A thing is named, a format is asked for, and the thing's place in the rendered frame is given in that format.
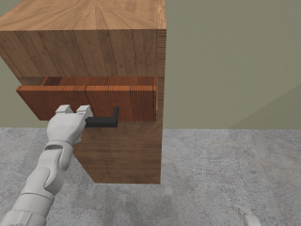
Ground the drawer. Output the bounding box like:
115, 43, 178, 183
16, 76, 157, 121

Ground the handle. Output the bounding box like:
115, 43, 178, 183
85, 105, 119, 128

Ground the robot left hand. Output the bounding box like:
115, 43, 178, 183
46, 105, 93, 146

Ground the left robot forearm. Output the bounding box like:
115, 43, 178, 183
0, 140, 73, 226

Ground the cabinet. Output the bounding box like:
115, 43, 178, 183
0, 0, 166, 185

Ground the robot right hand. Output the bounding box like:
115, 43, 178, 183
230, 203, 261, 226

